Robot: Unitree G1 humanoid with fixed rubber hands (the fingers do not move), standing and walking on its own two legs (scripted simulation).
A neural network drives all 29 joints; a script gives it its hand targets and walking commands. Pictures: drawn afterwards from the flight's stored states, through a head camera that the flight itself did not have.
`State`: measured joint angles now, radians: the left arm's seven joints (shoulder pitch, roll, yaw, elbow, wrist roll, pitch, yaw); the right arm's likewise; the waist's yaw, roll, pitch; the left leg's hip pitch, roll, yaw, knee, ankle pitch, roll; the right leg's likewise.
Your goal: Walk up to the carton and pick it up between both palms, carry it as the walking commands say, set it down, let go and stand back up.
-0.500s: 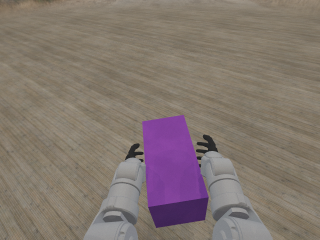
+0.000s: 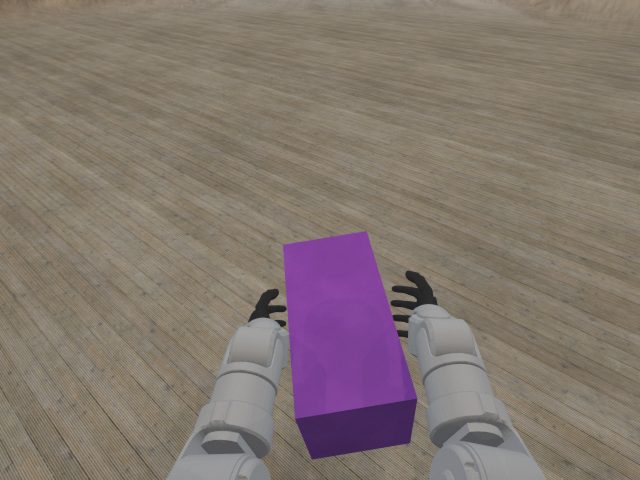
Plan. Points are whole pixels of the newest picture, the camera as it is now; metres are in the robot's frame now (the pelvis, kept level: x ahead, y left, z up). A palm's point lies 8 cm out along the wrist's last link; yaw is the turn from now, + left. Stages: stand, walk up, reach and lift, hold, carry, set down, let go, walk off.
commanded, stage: hold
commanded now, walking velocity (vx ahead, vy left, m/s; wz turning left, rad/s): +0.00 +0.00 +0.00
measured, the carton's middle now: (341, 336) +0.35 -0.01 -0.03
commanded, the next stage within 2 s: carry in 0.08 s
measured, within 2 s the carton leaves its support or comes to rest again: neither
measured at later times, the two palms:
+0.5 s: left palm (274, 286) +0.36 +0.09 +0.08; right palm (429, 276) +0.35 -0.13 +0.10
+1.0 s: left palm (295, 266) +0.40 +0.06 +0.08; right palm (442, 263) +0.39 -0.16 +0.09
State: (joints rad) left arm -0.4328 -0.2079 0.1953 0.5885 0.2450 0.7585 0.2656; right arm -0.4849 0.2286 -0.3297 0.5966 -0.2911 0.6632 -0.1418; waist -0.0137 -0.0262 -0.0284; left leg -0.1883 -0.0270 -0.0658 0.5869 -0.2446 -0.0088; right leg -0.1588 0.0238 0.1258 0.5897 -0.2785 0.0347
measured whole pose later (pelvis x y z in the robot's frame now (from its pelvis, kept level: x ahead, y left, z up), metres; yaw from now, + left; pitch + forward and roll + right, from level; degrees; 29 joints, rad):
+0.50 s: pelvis +0.03 -0.01 +0.00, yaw -5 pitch +2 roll +0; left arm -0.51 -0.13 0.14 0.20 0.07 1.16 0.33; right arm -0.56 0.26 -0.18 0.23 -0.10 1.03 -0.40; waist 0.01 -0.03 -0.09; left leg -0.39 0.05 0.13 0.64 -0.29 0.03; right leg -0.37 -0.02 0.00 0.63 -0.29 0.03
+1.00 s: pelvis +0.04 -0.01 -0.01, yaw -6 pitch +3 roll +0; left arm -0.72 -0.21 0.25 0.15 0.11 1.29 0.42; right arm -0.77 0.22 -0.30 0.20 -0.10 1.16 -0.36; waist -0.01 0.00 0.05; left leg -0.43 0.06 0.14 0.69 -0.32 0.03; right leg -0.42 -0.02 0.00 0.69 -0.33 0.02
